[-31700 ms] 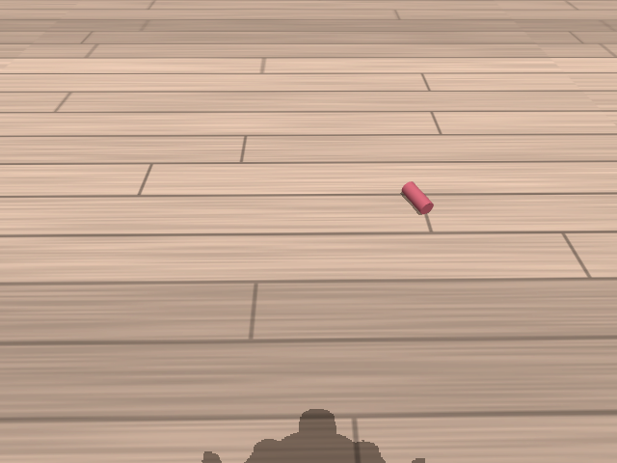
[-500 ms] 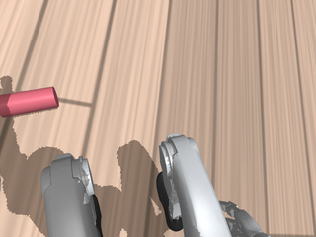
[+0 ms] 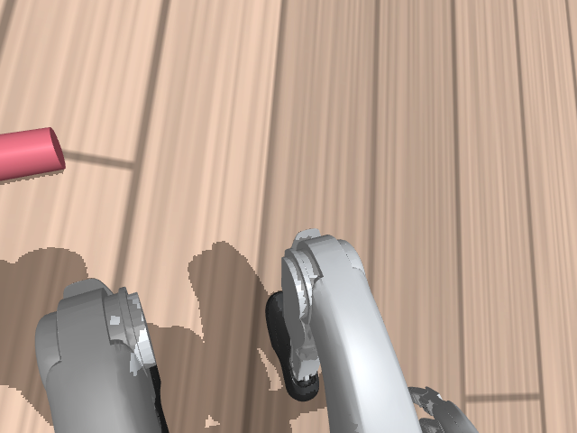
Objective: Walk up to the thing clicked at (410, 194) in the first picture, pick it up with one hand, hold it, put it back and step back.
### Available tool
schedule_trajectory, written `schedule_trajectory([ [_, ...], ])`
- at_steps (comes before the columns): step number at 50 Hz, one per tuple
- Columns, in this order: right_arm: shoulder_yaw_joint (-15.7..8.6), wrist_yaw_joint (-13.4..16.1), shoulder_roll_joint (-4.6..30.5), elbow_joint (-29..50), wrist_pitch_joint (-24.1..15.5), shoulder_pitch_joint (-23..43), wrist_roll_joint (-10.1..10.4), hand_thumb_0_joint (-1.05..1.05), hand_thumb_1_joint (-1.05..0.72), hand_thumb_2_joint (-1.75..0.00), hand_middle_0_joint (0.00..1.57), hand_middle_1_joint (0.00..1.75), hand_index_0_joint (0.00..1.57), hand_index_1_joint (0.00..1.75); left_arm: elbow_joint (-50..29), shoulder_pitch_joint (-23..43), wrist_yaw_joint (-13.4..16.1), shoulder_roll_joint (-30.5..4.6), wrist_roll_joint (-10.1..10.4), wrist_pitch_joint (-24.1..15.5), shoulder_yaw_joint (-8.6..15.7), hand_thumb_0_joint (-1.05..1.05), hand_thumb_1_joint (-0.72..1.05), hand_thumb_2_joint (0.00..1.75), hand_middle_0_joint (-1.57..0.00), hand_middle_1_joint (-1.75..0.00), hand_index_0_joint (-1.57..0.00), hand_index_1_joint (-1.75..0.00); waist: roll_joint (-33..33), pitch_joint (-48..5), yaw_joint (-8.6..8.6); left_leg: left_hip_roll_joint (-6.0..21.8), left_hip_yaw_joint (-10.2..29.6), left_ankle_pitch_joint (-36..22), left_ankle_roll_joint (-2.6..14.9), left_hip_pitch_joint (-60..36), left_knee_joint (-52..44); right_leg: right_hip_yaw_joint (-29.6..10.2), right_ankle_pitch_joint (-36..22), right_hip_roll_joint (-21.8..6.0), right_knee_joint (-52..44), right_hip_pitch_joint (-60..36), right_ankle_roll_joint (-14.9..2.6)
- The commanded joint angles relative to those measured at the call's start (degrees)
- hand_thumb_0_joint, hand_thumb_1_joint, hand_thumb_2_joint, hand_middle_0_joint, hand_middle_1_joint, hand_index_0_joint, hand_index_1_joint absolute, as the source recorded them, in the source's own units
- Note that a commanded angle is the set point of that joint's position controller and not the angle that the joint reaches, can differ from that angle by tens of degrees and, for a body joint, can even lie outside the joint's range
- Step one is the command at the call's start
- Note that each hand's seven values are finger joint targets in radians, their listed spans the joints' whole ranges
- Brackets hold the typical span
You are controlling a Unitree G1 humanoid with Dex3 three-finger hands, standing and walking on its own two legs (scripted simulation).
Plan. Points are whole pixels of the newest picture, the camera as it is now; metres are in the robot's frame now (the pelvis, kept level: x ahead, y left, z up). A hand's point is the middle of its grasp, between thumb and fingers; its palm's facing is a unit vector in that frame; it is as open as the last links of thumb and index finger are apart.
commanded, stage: home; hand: left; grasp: from above
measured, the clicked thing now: (0, 157) +0.53 +0.31 -0.29
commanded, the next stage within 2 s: none
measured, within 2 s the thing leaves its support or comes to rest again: neither
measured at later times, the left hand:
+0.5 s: hand out of the picture +0.45 +0.31 -0.04, palm faces -0.34 -0.35 -0.87, open 10.3 cm
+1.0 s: hand out of the picture +0.28 +0.24 +0.16, palm faces +0.01 -0.90 -0.43, open 7.4 cm
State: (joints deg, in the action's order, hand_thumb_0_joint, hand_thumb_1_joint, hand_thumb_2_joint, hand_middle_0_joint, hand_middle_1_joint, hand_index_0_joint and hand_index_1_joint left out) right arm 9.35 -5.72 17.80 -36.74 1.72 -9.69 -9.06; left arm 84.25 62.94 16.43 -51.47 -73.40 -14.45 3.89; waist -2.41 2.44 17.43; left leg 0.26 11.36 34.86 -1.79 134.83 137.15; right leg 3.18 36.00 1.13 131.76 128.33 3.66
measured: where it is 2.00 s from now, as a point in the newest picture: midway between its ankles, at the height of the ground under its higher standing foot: (226, 390)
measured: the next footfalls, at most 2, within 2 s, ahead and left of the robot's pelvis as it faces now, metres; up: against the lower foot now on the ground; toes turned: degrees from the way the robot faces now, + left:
none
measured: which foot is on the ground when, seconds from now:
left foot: down 0.00-1.00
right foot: down 0.00-1.00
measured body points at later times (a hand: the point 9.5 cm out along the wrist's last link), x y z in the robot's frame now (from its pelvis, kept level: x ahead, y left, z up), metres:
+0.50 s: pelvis +0.02 +0.00 +0.07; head +0.24 +0.06 +0.46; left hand +0.47 +0.32 +0.01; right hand +0.10 -0.26 -0.05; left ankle +0.09 +0.14 -0.29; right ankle +0.12 -0.14 -0.29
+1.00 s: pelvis +0.03 +0.00 +0.26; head +0.14 +0.04 +0.69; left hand +0.28 +0.28 +0.19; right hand +0.26 -0.22 +0.17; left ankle +0.09 +0.14 -0.29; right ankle +0.12 -0.14 -0.29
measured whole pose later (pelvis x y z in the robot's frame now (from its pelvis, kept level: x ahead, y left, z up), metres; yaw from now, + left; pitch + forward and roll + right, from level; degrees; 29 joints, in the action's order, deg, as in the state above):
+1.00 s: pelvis +0.03 +0.00 +0.26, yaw +8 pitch +23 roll -4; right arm 1.2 2.6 12.4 -31.9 -4.0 -6.1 1.8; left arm 15.4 -0.1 3.9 -19.1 -8.3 17.4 1.4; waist 2.1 -10.4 4.3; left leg 2.4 5.5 32.8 -1.8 80.7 89.8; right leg 2.7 33.7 -1.4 86.8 76.6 1.9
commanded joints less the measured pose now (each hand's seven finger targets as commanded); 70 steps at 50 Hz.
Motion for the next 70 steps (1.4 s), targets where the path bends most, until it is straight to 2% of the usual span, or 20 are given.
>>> schedule_trajectory([
  [1,-5.2,0.45,14.95,1.17,-1.13,-11.16,-0.44,0.0,-0.88,-0.89,0.2,0.3,0.2,0.3,-13.43,25.16,6.32,-19.06,-0.1,1.56,4.64,0.0,-0.4,0.95,-0.18,-0.89,-0.19,-0.88,28.96,-47.51,0.03,0.46,-7.87,-4.85,2.33,-35.2,-13.15,6.27,-9.06,1.24,-11.68,-17.75,-5.53],
  [4,-6.05,0.05,14.71,0.94,-1.62,-12.31,0.24,0.0,-0.89,-0.89,0.2,0.3,0.2,0.3,-16.11,22.55,5.74,-16.82,1.19,4.02,4.45,0.0,-0.4,0.89,-0.15,-0.92,-0.17,-0.9,31.49,-50.37,-0.75,0.32,-7.8,-5.64,2.04,-37.78,-15.11,7.01,-9.49,1.06,-11.62,-17.53,-5.87],
  [5,-6.63,0.02,14.75,0.94,-1.57,-12.19,0.63,0.0,-0.88,-0.89,0.2,0.3,0.2,0.3,-15.71,21.24,5.2,-15.97,1.7,5.1,4.25,0.0,-0.32,0.95,-0.23,-0.84,-0.23,-0.82,31.08,-51.07,-1.12,0.33,-7.85,-5.76,2.11,-38.51,-15.43,6.99,-9.65,1.01,-11.76,-17.07,-5.91],
  [6,-7.11,-0.16,14.58,1.05,-1.57,-12.76,1.02,0.0,-0.89,-0.89,0.2,0.3,0.2,0.3,-15.06,18.74,4.21,-13.75,2.47,6.15,3.42,0.0,-0.39,0.88,-0.15,-0.91,-0.17,-0.89,30.73,-50.01,-1.22,0.29,-7.46,-6.19,1.94,-38.84,-16.38,7.05,-9.94,0.82,-11.75,-16.65,-6.02],
  [8,-7.56,-0.28,13.99,0.72,-0.97,-13.62,1.54,0.0,-0.88,-0.89,0.2,0.3,0.2,0.3,-16.21,17.71,2.39,-11.67,3.94,7.9,2.05,0.0,-0.23,0.92,-0.25,-0.75,-0.22,-0.73,28.68,-52.39,-1.22,0.34,-7.69,-8.91,2.34,-39.59,-16.12,6.93,-12.17,1.21,-12.69,-18.76,-5.76],
  [9,-7.92,-0.3,14.04,0.56,-0.68,-14.59,1.91,0.0,-0.88,-0.89,0.2,0.3,0.2,0.3,-17.77,17.21,1.52,-12.5,4.92,8.72,2.81,0.0,-0.31,0.85,-0.18,-0.83,-0.2,-0.81,27.76,-52.34,-1.68,0.18,-7.75,-10.11,2.43,-39.12,-16.47,6.8,-13.09,1.09,-12.98,-19.6,-5.62],
  [13,-8.71,-0.55,12.53,0.58,0.34,-15.29,3.03,0.0,-0.89,-0.9,0.2,0.3,0.2,0.3,-18.22,10.18,-3.46,-8.03,9.41,10.77,1.42,0.0,0.01,0.84,-0.22,-0.51,-0.2,-0.53,20.9,-48.85,-2.7,0.08,-8.41,-11.15,3.21,-34.98,-17.31,5.89,-13.92,1.42,-15.55,-23.94,-5.37],
  [16,-10.69,-0.45,13.22,2.0,1.04,-15.68,3.9,0.0,-0.89,-0.9,0.2,0.3,0.2,0.3,-25.8,5.29,-7.49,-7.19,13.52,11.46,3.22,0.0,0.25,0.79,-0.2,-0.4,-0.19,-0.4,20.24,-49.89,-5.29,-0.14,-8.73,-13.87,2.87,-38.04,-19.25,5.1,-14.79,0.85,-17.95,-26.42,-5.87],
  [19,-12.56,-0.51,12.45,4.39,1.86,-14.25,5.46,0.0,-0.9,-0.9,0.2,0.3,0.2,0.3,-39.89,-1.31,-10.19,-5.93,19.17,12.03,5.47,0.0,0.49,0.77,-0.18,-0.29,-0.18,-0.29,22.66,-57.37,-9.5,-0.21,-9.03,-14.67,2.47,-44.06,-23.59,3.86,-14.52,0.33,-20.2,-30.85,-6.18],
  [21,-12.96,-0.3,11.53,5.71,2.28,-12.53,6.4,0.0,-0.9,-0.9,0.2,0.3,0.2,0.3,-46.41,-7.57,-11.53,-2.97,24.49,13.27,6.03,0.0,0.65,0.83,-0.19,-0.28,-0.19,-0.28,17.88,-57.54,-10.12,-0.1,-9.2,-12.66,3.23,-43.6,-25.62,3.33,-13.89,0.62,-23.29,-34.14,-5.53],
  [24,-13.34,0.82,9.79,5.65,2.34,-9.78,7.45,0.0,-0.9,-0.9,0.2,0.3,0.2,0.3,-51.68,-15.02,-12.85,2.01,31.19,15.32,5.79,0.0,0.89,0.9,-0.2,-0.3,-0.2,-0.3,13.58,-51.97,-10.02,0.12,-8.4,-8.19,3.87,-42.96,-29.83,2.44,-11.65,0.66,-27.45,-35.69,-4.88],
  [29,-14.8,2.7,9.17,7.06,1.36,-6.66,8.73,0.0,-0.9,-0.9,0.2,0.3,0.2,0.3,-62.39,-22.53,-14.04,7.52,38.95,18.15,3.54,0.0,0.9,0.9,-0.2,-0.3,-0.2,-0.3,13.48,-48.47,-11.31,1.27,-5.94,-1.33,3.29,-51.12,-38.79,2.3,-6.05,0.05,-33.12,-37.11,-5.01],
  [33,-14.59,4.52,8.13,7.75,-0.8,-4.51,9.33,0.0,-0.9,-0.9,0.2,0.3,0.2,0.3,-67.12,-30.23,-14.23,13.45,45.43,20.49,0.62,0.0,0.9,0.9,-0.2,-0.3,-0.2,-0.3,12.68,-43.32,-10.55,1.53,-5.28,1.07,2.91,-56.15,-45.08,1.78,-4.49,-0.28,-38.89,-40.19,-4.84],
  [36,-14.31,5.82,7.61,8.49,-2.62,-2.39,9.93,0.0,-0.9,-0.9,0.2,0.3,0.2,0.3,-72.24,-34.53,-13.68,14.63,49.94,22.46,1.25,0.0,0.9,0.9,-0.2,-0.3,-0.2,-0.3,13.35,-42.83,-11.6,1.57,-4.87,2.34,2.59,-61.28,-49.7,1.19,-3.65,-0.5,-42.9,-44.24,-4.82],
  [38,-13.85,6.65,6.77,8.8,-3.87,-1.06,10.33,0.0,-0.9,-0.9,0.2,0.3,0.2,0.3,-73.65,-38.47,-13.18,17.27,52.83,23.84,0.44,0.0,0.9,0.9,-0.2,-0.3,-0.2,-0.3,12.63,-40.56,-11.35,1.45,-5.15,2.36,2.48,-63.25,-52.17,0.58,-3.21,-0.56,-46.14,-47.02,-4.79],
  [47,-12.05,9.52,4.02,10.98,-7.89,2.09,11.21,0.0,-0.9,-0.9,0.2,0.3,0.2,0.3,-80.59,-54.37,-11.12,22.39,65.31,29.2,2.42,0.0,0.9,0.9,-0.2,-0.3,-0.2,-0.3,9.86,-34.3,-12.15,0.8,-6.5,-0.38,2.76,-73.4,-63.04,-1.77,-4.4,-0.83,-59.58,-62.81,-4.51],
  [51,-11.12,10.85,3.0,11.96,-9.12,1.59,11.43,0.0,-0.9,-0.9,0.2,0.3,0.2,0.3,-84.2,-61.61,-10.78,24.91,69.36,32.3,2.73,0.0,0.9,0.9,-0.2,-0.3,-0.2,-0.3,8.4,-31.38,-12.58,0.7,-6.22,-1.24,2.55,-78.94,-68.93,-2.01,-5.28,-0.77,-66.13,-69.8,-4.33],
  [58,-9.67,14.34,1.57,12.85,-11.73,-1.22,11.65,0.0,-0.9,-0.9,0.2,0.3,0.2,0.3,-90.47,-73.04,-11.07,30.42,75.33,36.41,2.52,0.0,0.9,0.9,-0.2,-0.3,-0.2,-0.3,6.82,-25.78,-12.32,0.38,-7.28,-9.94,2.36,-87.35,-76.97,-1.3,-12.76,-0.59,-75.17,-80.93,-3.98],
  [63,-9.75,15.9,1.15,14.16,-13.54,-3.17,11.08,0.0,-0.9,-0.9,0.2,0.3,0.2,0.3,-96.44,-81.17,-11.76,31.94,77.14,38.0,3.05,0.0,0.9,0.9,-0.2,-0.3,-0.2,-0.3,8.08,-22.38,-13.64,0.55,-7.55,-13.59,1.95,-94.46,-83.18,-0.28,-15.89,-0.23,-80.17,-86.4,-3.76],
  [70,-9.7,17.2,0.65,15.94,-15.69,-3.59,10.54,0.0,-0.9,-0.9,0.2,0.3,0.2,0.3,-101.95,-91.0,-13.1,33.73,77.12,39.47,1.48,0.0,0.9,0.9,-0.2,-0.3,-0.2,-0.3,5.25,-17.82,-14.15,-0.01,-8.65,-18.37,2.27,-98.59,-87.07,0.99,-19.32,0.3,-85.27,-91.6,-3.56],
])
